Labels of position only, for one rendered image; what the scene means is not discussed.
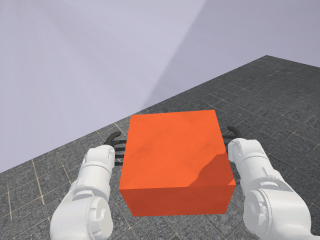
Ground robot left upper arm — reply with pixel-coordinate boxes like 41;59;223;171
50;196;114;240

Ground right robot forearm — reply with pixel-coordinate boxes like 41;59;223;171
228;138;311;229

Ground robot right upper arm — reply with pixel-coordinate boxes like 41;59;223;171
243;188;320;240

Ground robot right hand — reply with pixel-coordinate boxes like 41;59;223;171
222;126;244;153

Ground carton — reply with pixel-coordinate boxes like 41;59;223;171
118;109;236;217

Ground robot left hand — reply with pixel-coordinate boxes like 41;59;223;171
103;131;127;166

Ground left robot forearm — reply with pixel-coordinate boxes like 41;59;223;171
50;144;115;240

